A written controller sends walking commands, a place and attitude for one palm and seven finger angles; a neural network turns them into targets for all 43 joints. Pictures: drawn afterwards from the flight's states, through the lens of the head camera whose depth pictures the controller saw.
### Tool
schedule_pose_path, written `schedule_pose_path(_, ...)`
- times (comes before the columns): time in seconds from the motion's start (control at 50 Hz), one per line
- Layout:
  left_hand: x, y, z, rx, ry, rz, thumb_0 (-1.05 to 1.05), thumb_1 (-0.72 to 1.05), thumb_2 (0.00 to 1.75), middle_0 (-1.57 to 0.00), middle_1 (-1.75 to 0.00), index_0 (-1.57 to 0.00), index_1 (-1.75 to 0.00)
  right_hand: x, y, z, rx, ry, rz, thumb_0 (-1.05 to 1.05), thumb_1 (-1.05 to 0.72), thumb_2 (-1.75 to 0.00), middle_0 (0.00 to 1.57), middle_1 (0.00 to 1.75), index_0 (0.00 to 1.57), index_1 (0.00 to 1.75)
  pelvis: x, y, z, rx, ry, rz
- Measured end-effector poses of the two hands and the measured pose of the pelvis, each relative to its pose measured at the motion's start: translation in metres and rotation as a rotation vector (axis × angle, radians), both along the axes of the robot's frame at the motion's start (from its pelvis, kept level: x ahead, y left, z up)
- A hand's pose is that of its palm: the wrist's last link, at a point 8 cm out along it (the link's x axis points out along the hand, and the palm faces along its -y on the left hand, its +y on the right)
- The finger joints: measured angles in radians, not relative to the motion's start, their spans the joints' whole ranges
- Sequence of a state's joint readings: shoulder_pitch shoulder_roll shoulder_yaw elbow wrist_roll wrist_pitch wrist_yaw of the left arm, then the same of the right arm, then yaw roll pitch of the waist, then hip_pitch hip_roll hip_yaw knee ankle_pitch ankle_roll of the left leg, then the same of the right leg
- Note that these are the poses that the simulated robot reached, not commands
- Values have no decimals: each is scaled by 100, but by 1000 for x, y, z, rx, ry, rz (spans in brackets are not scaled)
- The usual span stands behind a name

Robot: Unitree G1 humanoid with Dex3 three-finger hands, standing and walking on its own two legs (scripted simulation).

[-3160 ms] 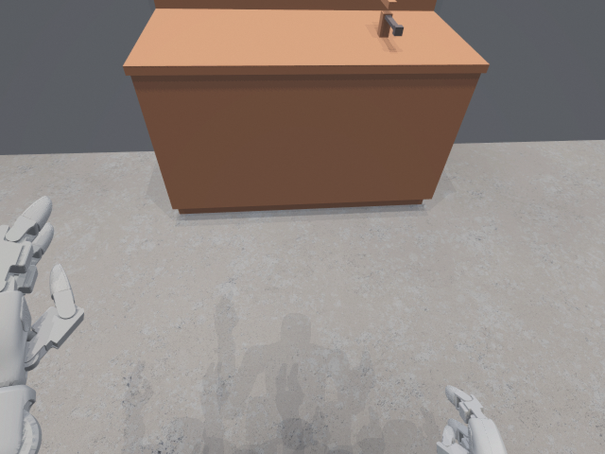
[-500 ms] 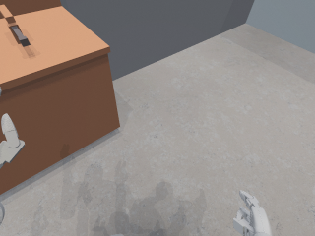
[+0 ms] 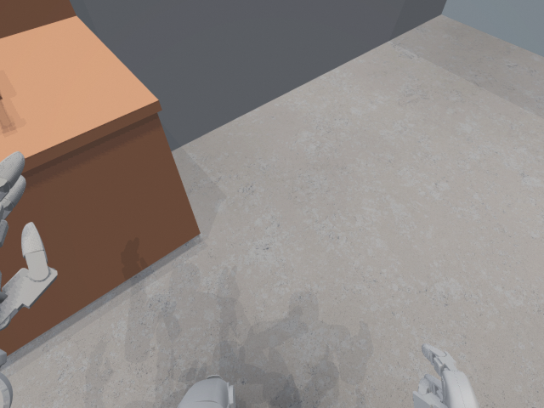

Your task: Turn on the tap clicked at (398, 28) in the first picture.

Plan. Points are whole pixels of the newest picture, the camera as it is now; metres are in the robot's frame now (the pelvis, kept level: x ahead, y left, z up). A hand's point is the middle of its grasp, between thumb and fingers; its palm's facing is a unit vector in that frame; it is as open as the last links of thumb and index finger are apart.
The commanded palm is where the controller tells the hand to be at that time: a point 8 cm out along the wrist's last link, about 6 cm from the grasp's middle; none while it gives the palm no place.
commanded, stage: turn to face it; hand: left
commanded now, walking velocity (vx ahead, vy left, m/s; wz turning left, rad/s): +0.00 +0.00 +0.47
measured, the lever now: out of the picture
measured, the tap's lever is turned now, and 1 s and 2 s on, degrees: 0 0 0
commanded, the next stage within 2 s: take the last steps up to it in 0.50 s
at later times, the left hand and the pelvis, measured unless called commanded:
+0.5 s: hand (14, 317) +0.18 +0.23 +0.18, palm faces +0.58 -0.70 -0.42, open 7.4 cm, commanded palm +0.13 +0.26 +0.18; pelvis +0.02 -0.04 -0.01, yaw +10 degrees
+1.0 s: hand out of the picture +0.10 +0.24 +0.19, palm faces +0.67 -0.65 -0.37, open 7.4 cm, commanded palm +0.05 +0.27 +0.18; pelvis -0.02 -0.05 +0.00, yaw +19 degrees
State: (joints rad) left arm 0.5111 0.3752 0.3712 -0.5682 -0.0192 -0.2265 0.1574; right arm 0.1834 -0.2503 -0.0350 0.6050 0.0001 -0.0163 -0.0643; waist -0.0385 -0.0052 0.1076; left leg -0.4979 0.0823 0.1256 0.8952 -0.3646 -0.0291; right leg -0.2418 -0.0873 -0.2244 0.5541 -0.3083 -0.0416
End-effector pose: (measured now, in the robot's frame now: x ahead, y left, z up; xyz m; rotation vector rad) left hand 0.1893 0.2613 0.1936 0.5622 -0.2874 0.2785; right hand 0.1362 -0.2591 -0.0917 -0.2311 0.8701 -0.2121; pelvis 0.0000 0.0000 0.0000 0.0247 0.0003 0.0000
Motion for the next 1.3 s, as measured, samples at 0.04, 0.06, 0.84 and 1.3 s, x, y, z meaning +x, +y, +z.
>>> schedule_pose_path(0.04, 4, 5, 4, 12, -26, -2, 1, 88, 90, -21, -30, -22, -31, 12, -3, 8, -36, -12, 8, 1, -90, -90, 20, 30, 20, 30, 10, 2, -1, -1, 0, 10)
schedule_pose_path(0.06, 5, 8, 5, 15, -43, 0, 1, 88, 90, -21, -30, -22, -31, 19, -4, 11, -52, -20, 13, 1, -90, -90, 20, 30, 20, 30, 15, 4, -3, -3, -2, 16)
schedule_pose_path(0.84, -117, 8, -2, -55, -155, 331, 1, 89, 90, -21, -30, -21, -30, 67, 3, 22, -54, -136, 305, 1, -90, -90, 20, 30, 20, 30, -13, -45, -9, -3, -22, 282)
schedule_pose_path(1.3, -114, -13, -2, -55, -45, 415, 1, 89, 90, -21, -30, -21, -30, 74, 22, -6, 78, -19, 409, 1, -90, -90, 21, 30, 20, 30, 3, -65, 4, 4, -14, 352)
